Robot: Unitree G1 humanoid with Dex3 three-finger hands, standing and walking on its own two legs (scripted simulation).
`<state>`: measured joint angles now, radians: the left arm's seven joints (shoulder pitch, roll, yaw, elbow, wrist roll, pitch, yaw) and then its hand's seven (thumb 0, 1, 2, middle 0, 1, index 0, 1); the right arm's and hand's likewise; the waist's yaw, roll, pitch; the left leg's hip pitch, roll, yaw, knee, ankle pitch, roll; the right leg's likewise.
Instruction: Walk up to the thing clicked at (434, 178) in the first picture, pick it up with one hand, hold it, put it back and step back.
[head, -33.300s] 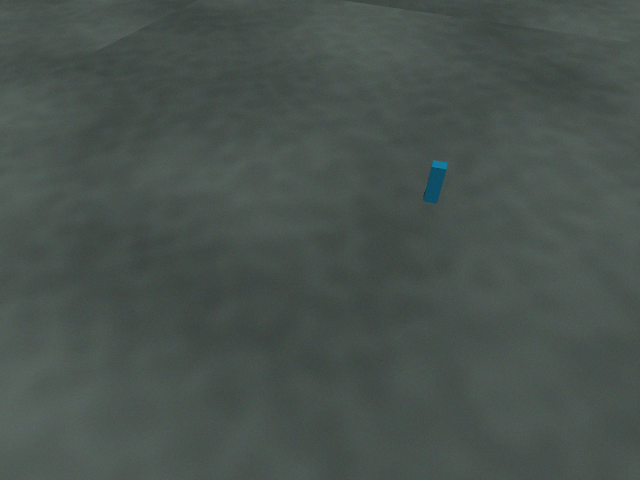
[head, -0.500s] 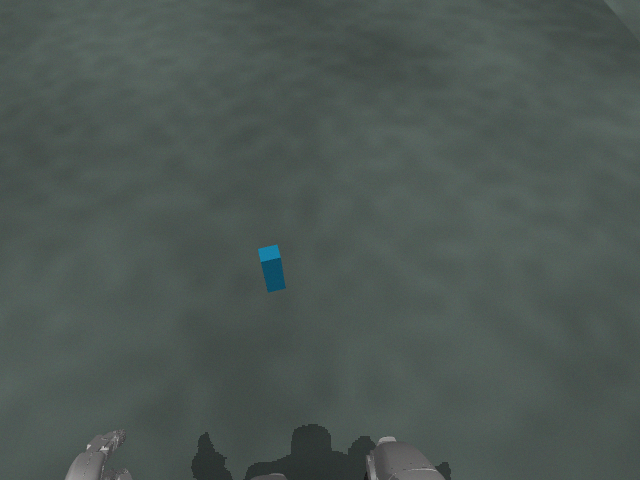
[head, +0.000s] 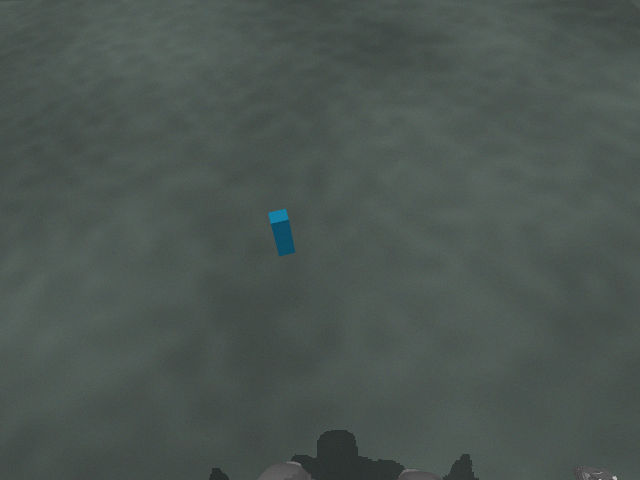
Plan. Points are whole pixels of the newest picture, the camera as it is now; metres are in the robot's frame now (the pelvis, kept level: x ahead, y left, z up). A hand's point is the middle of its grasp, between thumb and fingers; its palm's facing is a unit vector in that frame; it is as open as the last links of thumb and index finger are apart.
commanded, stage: step back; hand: left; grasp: from the side
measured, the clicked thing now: (282, 233) +0.96 +0.20 -0.66
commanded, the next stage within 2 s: stand in 1.06 s
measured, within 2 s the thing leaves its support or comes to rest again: neither
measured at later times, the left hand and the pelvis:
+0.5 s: hand out of the picture -0.03 +0.27 -0.14, palm faces +0.07 -0.93 -0.35, open 7.4 cm; pelvis -0.07 +0.01 +0.01, yaw +2 degrees
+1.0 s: hand out of the picture +0.07 +0.28 -0.13, palm faces +0.04 -0.94 -0.35, open 7.3 cm; pelvis -0.04 +0.02 +0.02, yaw +1 degrees
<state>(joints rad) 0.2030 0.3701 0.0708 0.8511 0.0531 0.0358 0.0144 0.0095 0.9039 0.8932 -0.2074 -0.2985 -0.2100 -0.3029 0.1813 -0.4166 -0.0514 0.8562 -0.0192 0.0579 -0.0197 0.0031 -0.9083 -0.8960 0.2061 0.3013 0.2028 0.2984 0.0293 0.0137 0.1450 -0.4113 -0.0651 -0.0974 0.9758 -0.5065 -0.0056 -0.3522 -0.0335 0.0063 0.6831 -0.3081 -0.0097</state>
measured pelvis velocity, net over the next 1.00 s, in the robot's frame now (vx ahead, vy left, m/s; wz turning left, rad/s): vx -0.04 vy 0.02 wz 0.02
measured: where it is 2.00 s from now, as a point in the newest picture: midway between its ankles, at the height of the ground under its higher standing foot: outside the picture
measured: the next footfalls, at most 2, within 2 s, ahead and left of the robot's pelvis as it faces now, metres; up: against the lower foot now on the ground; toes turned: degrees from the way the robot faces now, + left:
left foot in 0.06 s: -0.02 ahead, +0.13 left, +0.00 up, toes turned +0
